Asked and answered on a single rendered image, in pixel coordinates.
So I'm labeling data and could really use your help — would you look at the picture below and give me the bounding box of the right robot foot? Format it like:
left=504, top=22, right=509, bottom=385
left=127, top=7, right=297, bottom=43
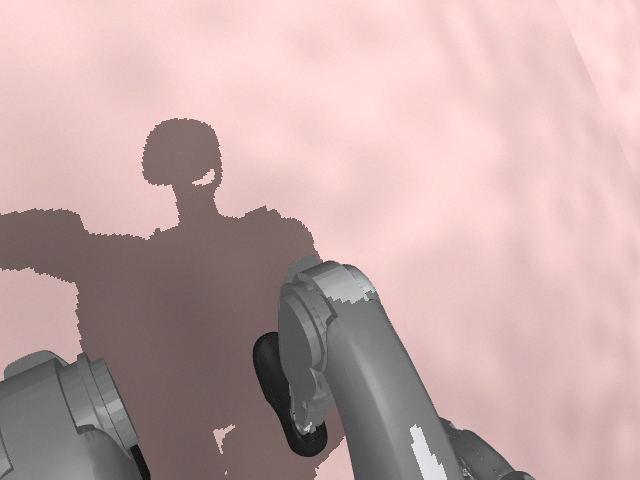
left=253, top=332, right=327, bottom=457

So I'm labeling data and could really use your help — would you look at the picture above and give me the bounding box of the right robot hand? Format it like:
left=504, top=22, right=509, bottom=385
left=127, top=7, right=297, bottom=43
left=439, top=417, right=515, bottom=480

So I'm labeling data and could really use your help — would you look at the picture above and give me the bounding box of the left robot foot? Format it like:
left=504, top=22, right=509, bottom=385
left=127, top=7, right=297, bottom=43
left=130, top=444, right=151, bottom=480

